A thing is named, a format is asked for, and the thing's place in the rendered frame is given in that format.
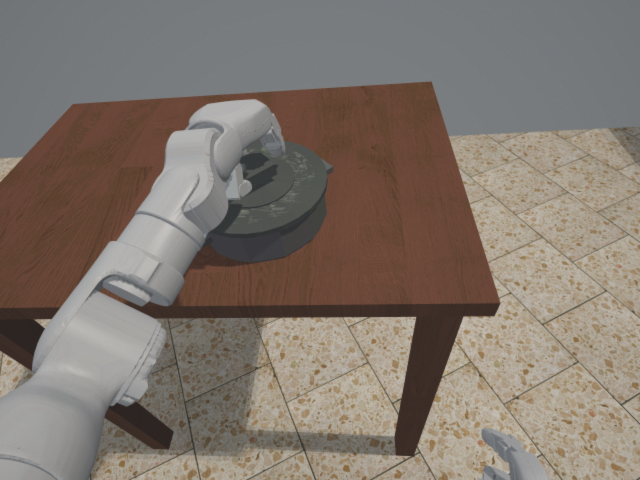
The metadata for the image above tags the right robot hand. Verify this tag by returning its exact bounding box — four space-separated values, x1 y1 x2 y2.
477 428 550 480

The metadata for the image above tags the lid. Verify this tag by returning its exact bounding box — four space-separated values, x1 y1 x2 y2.
210 141 328 238

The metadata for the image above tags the knob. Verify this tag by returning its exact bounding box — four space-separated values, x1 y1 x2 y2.
240 149 277 188

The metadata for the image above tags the pot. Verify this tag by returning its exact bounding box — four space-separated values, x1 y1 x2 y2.
201 159 334 262

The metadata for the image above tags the robot left forearm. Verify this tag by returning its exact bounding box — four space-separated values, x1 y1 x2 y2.
32 117 242 373

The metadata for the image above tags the robot left upper arm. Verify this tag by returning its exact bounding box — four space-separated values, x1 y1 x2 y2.
0 290 167 480

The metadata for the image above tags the left robot hand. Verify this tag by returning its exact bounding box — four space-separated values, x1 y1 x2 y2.
189 99 285 200

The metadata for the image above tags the table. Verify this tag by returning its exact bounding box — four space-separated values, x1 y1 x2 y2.
0 82 501 456

